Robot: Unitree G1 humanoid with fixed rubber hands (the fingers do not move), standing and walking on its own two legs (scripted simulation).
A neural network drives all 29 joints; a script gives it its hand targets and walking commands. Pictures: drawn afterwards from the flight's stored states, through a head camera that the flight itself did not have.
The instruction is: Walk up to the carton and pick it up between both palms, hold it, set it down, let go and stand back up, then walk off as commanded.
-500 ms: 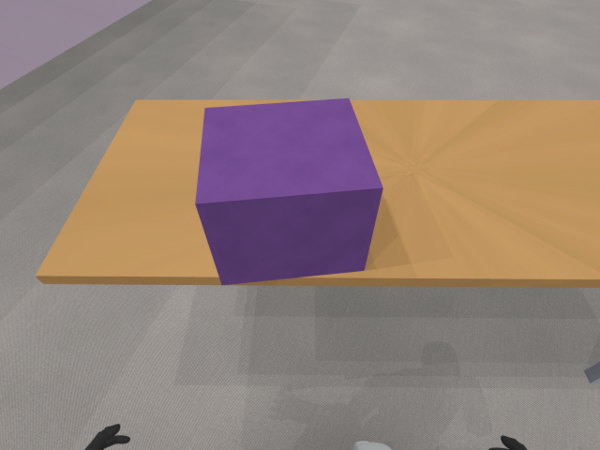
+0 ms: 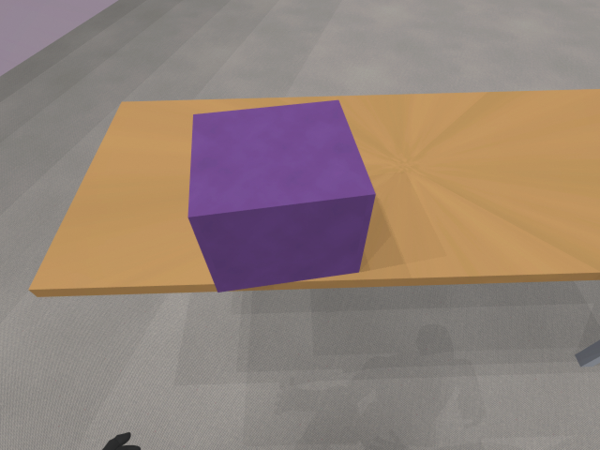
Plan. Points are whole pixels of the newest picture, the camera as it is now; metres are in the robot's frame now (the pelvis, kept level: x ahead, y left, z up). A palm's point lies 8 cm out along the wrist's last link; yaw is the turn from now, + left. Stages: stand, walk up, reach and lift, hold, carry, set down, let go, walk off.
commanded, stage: walk up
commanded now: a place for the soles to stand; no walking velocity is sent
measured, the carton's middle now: (278, 195) +0.52 +0.06 +0.00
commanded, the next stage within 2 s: none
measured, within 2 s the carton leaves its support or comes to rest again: neither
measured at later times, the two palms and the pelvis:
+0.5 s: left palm out of the picture +0.05 +0.41 -0.12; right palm out of the picture +0.10 -0.25 -0.12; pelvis +0.04 +0.07 -0.02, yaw +2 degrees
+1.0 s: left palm (82, 387) +0.22 +0.36 -0.13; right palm (464, 427) +0.18 -0.22 -0.12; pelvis +0.10 +0.08 -0.01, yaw -1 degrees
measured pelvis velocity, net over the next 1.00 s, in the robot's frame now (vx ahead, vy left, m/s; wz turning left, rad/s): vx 0.10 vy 0.08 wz -0.01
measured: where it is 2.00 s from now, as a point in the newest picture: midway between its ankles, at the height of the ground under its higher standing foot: outside the picture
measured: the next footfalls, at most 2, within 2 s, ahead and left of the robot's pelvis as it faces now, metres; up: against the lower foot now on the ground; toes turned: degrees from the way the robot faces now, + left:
left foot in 0.40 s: +0.10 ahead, +0.18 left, +0.00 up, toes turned +3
right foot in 0.72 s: +0.15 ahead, -0.04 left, +0.00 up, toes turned +7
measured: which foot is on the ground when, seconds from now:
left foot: down 0.00-0.18, up 0.20-0.38, down 0.40-1.00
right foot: down 0.00-0.42, up 0.44-0.70, down 0.72-1.00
